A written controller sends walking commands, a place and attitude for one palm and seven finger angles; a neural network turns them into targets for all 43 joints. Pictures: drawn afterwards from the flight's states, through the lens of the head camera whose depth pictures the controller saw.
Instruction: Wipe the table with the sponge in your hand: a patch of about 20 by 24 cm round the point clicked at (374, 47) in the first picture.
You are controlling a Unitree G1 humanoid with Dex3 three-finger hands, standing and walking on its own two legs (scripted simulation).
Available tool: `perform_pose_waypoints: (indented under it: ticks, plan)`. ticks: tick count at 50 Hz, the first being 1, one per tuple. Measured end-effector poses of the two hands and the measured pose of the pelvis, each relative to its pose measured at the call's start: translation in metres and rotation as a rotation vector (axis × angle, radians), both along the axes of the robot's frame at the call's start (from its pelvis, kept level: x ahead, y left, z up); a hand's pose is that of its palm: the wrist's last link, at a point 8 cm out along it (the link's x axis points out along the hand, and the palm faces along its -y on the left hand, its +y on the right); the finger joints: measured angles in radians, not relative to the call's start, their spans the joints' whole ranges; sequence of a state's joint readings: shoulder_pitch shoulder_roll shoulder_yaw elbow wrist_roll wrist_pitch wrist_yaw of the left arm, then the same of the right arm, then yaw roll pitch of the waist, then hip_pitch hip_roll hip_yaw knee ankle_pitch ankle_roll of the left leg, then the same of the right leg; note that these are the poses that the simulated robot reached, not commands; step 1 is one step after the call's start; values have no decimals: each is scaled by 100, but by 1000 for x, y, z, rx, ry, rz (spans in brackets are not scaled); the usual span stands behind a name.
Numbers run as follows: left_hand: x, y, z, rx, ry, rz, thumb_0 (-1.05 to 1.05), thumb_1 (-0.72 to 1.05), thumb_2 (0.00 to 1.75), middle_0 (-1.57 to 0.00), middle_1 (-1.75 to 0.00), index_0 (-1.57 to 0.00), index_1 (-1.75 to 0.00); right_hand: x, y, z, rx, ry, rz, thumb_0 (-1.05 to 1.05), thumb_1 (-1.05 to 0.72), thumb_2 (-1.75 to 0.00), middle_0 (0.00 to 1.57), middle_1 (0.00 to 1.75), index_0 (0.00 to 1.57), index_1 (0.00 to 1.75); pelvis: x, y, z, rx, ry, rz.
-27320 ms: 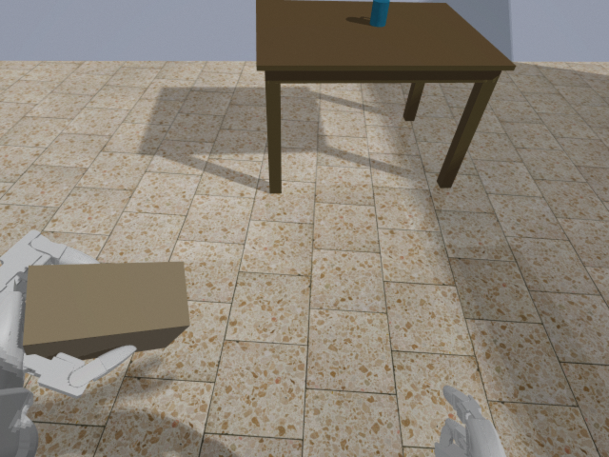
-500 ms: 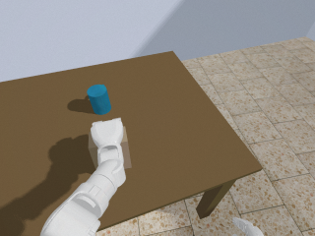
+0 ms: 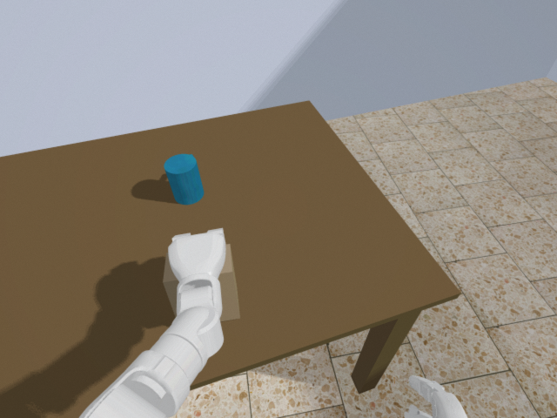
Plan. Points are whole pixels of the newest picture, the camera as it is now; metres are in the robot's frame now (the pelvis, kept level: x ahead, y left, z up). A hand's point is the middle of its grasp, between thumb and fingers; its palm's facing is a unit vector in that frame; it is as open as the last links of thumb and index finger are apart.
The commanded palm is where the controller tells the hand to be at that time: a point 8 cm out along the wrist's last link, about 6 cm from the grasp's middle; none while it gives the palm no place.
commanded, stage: wipe back along the third lane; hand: left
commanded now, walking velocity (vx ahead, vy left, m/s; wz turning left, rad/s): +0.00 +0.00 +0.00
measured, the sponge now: (206, 294) +0.34 +0.17 -0.06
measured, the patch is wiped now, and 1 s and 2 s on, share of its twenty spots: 1.00 1.00 1.00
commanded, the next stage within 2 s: slide back across to the middle lane in 1.22 s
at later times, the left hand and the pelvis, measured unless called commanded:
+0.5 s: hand (213, 293) +0.31 +0.14 -0.01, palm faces -0.05 -0.04 -1.00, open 10.7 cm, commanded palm +0.26 +0.12 +0.02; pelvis +0.00 -0.01 +0.00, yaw +0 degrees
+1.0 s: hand (213, 293) +0.31 +0.14 -0.01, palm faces -0.07 -0.04 -1.00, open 10.7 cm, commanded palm +0.27 +0.13 +0.02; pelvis -0.01 -0.01 +0.00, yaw +0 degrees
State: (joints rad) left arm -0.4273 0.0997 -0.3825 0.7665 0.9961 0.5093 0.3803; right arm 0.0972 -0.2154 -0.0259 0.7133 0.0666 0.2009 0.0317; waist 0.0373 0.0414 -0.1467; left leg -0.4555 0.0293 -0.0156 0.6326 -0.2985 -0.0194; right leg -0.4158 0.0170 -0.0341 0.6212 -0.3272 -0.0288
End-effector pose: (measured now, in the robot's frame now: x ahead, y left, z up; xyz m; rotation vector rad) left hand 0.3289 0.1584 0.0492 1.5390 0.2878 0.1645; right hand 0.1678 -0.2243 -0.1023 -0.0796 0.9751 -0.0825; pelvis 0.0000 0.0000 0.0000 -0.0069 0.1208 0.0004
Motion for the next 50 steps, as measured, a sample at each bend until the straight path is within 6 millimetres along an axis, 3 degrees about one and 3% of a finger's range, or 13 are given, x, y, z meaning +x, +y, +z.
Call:
perform_pose_waypoints:
  ticks: [11,21,31,50]
  plan:
    - [-16,-10,-1,3,-16,-6,0,-53,103,-64,-132,-67,-132,-5,0,-3,27,2,7,1,-91,-89,20,29,20,30,-3,-3,0,3,-16,-1]
    - [-33,-19,-1,-14,-29,-13,0,-53,103,-64,-132,-66,-132,16,1,6,43,-54,39,1,-91,-90,20,29,20,30,-2,-7,0,7,-36,-1]
    - [-34,-20,-2,-19,-22,-4,0,-53,103,-64,-132,-66,-132,31,-1,15,33,-98,53,1,-91,-90,20,29,20,30,-4,-12,-1,10,-36,-3]
    - [-32,-21,-4,-12,-7,-4,0,-53,103,-64,-132,-66,-132,4,-10,0,19,-33,18,1,-91,-90,20,29,20,30,-7,-12,-2,10,-28,-3]
